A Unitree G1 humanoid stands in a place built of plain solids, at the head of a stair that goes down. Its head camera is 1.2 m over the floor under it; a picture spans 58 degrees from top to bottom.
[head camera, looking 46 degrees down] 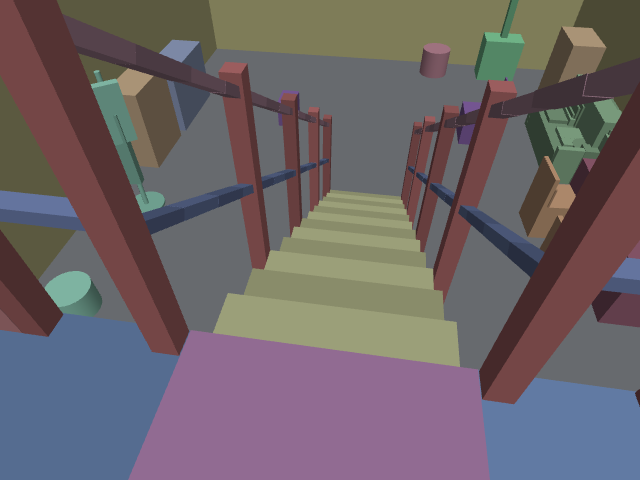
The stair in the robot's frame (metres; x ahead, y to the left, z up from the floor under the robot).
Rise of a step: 0.19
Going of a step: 0.30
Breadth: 0.90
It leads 9 degrees to the right of straight ahead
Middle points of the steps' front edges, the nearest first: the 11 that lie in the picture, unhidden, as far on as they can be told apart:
0.69 -0.03 0.00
0.98 -0.07 -0.19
1.28 -0.12 -0.39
1.57 -0.16 -0.58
1.87 -0.21 -0.77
2.16 -0.26 -0.97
2.46 -0.30 -1.16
2.75 -0.35 -1.36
3.05 -0.39 -1.55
3.35 -0.44 -1.74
3.64 -0.48 -1.94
